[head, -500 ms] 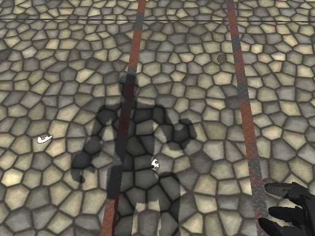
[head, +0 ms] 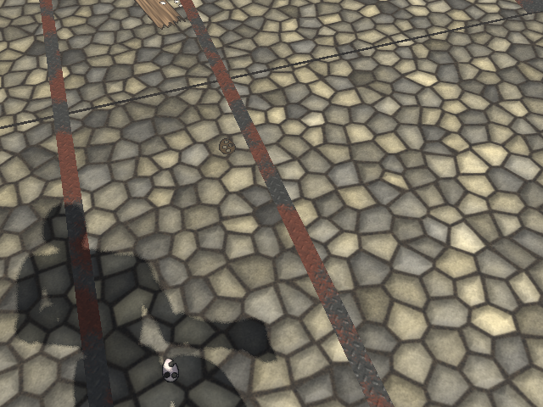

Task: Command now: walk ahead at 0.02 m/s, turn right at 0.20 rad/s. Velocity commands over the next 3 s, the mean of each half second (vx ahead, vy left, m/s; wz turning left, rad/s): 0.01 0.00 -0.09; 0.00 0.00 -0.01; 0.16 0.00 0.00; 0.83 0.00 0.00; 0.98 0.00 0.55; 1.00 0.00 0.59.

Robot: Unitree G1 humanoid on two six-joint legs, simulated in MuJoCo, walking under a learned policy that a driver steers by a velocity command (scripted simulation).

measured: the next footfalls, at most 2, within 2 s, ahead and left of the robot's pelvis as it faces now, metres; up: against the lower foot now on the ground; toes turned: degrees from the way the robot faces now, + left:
left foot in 0.26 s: +0.04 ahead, +0.14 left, +0.00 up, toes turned -2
right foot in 1.96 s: +0.47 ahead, -0.08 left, +0.00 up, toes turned -4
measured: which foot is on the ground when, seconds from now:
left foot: down 0.00-0.00, up 0.02-0.24, down 0.26-1.00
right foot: down 0.00-1.00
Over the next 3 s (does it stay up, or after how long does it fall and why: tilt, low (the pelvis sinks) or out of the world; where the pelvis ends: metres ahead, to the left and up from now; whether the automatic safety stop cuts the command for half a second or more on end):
stays up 1.24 0.14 0.00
